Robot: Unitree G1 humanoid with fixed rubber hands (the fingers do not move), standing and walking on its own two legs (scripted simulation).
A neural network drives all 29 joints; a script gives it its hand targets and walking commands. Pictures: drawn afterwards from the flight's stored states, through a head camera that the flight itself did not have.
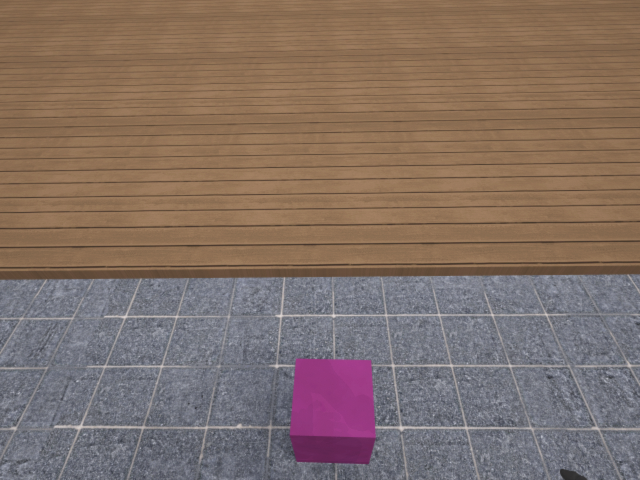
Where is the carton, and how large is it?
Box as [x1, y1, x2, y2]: [290, 359, 375, 463]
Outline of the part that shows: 296,359 290,425 290,437 296,460 315,462 368,463 375,438 370,360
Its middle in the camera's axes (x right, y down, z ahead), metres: +0.03 +0.49 +1.09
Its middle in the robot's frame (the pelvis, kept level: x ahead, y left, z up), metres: +0.44 +0.00 -0.66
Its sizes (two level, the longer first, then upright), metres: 0.210 0.200 0.250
